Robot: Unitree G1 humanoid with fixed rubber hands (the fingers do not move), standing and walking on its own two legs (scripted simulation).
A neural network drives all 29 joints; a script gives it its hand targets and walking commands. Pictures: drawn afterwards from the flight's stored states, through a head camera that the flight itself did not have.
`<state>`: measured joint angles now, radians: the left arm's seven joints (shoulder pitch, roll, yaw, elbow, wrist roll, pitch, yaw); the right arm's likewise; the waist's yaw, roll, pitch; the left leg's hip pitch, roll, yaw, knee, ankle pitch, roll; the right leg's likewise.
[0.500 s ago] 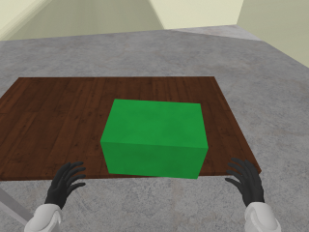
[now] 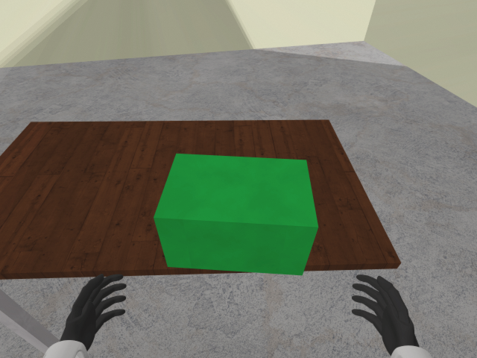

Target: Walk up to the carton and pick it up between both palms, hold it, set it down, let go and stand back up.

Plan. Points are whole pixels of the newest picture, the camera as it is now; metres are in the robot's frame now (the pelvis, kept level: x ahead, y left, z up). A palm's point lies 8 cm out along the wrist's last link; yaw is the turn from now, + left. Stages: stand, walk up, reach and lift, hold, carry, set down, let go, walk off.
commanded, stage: set down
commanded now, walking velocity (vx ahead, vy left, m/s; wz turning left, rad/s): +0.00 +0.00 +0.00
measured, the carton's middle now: (237, 212) +0.43 +0.00 +0.00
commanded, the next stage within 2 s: let go in 1.36 s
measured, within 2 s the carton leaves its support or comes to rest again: neither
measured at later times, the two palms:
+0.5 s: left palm (85, 339) +0.19 +0.24 +0.00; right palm (393, 333) +0.18 -0.22 +0.01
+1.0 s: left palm out of the picture +0.18 +0.24 -0.04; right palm (385, 344) +0.18 -0.23 -0.04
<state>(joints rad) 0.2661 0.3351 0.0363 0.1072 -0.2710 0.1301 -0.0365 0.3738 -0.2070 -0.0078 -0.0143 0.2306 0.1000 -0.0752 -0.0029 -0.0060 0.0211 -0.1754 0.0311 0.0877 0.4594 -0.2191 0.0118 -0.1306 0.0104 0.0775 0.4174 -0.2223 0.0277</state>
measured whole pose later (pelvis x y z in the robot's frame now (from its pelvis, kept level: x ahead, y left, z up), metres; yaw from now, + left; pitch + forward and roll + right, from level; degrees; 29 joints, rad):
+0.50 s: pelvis +0.01 +0.00 +0.00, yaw +0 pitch -4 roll +0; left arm 0.29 0.34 0.04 0.11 -0.21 0.15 -0.04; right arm 0.37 -0.21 -0.01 0.01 0.17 0.08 -0.04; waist 0.00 -0.01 0.08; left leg -0.16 0.03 0.09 0.44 -0.22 0.01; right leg -0.12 0.01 0.08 0.42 -0.23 0.02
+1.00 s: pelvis +0.01 +0.00 +0.00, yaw +0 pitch -4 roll +0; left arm 0.27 0.27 0.04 0.29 -0.14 0.15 -0.02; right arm 0.26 -0.21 -0.01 0.31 0.08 0.00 0.02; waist 0.00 0.00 0.08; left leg -0.16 0.03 0.09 0.44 -0.22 0.01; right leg -0.12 0.01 0.08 0.42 -0.23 0.02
